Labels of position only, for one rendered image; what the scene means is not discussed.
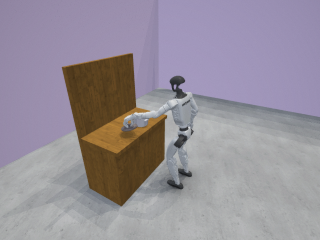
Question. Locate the robot torso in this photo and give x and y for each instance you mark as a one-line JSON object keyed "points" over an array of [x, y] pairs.
{"points": [[182, 116]]}

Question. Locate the robot right upper arm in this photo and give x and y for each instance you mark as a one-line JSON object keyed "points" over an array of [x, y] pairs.
{"points": [[193, 104]]}

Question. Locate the robot left hand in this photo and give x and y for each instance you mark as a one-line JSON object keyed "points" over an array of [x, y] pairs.
{"points": [[128, 118]]}

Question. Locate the robot right hand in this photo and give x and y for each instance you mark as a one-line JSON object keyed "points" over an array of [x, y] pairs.
{"points": [[190, 125]]}

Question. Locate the pot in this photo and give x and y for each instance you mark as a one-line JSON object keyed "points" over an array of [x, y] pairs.
{"points": [[141, 122]]}

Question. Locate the robot right forearm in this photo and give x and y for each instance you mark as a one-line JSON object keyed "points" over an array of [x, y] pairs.
{"points": [[192, 117]]}

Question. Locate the table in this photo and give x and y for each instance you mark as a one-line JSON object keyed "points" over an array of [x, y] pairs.
{"points": [[101, 95]]}

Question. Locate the robot left forearm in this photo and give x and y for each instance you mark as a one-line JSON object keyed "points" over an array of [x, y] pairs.
{"points": [[143, 115]]}

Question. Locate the right robot shin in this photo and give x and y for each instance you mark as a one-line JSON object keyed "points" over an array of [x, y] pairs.
{"points": [[184, 160]]}

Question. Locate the lid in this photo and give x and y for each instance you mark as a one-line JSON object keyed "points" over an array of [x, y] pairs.
{"points": [[125, 129]]}

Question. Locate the robot left upper arm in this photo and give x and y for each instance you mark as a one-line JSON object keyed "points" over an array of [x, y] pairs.
{"points": [[170, 105]]}

